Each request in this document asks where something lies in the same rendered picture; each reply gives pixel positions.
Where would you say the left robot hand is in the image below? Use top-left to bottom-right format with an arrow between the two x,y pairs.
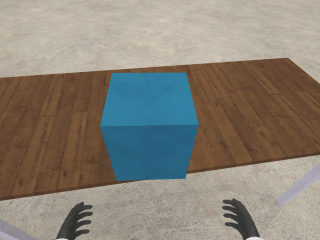
56,202 -> 93,240

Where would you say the table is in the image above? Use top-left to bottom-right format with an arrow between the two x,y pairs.
0,57 -> 320,240

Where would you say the carton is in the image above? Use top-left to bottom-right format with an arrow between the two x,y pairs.
100,72 -> 199,181

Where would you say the right robot hand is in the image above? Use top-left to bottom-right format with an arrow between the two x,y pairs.
222,198 -> 260,240

